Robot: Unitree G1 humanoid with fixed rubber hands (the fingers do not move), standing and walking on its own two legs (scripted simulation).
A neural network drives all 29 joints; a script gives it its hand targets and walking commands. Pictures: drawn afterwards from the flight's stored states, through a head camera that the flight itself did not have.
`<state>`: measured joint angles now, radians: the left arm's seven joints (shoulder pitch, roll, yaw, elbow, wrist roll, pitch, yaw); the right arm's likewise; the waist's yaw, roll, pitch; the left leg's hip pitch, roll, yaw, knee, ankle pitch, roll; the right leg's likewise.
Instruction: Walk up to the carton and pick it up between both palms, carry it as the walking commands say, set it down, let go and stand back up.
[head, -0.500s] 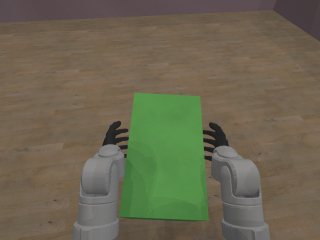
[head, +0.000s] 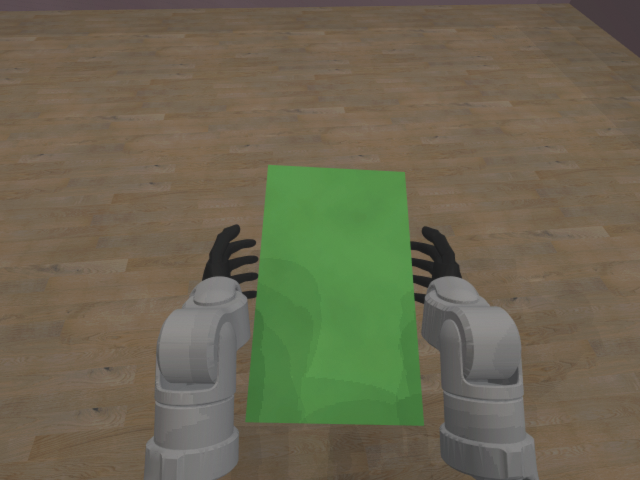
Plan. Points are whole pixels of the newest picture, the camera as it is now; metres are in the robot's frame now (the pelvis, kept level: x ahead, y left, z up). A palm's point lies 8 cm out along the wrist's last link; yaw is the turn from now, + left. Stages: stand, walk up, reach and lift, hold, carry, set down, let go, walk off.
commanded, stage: carry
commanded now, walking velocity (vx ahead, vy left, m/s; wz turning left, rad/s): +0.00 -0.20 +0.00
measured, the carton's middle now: (328, 303) +0.33 +0.01 +0.02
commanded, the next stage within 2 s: none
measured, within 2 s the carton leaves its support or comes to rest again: neither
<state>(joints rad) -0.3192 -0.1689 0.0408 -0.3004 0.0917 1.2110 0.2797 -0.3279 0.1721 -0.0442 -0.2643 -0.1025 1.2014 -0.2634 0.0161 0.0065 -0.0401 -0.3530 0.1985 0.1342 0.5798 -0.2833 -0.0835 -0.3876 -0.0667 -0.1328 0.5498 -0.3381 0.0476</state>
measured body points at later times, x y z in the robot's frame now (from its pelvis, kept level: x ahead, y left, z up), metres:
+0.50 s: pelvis -0.03 -0.09 +0.00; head -0.01 -0.08 +0.45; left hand +0.28 +0.05 +0.09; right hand +0.29 -0.21 +0.10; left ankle -0.02 +0.06 -0.73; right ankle +0.00 -0.23 -0.71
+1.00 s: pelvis -0.06 -0.20 +0.00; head -0.05 -0.18 +0.45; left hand +0.24 -0.05 +0.09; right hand +0.25 -0.31 +0.10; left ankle -0.06 -0.06 -0.73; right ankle -0.03 -0.31 -0.70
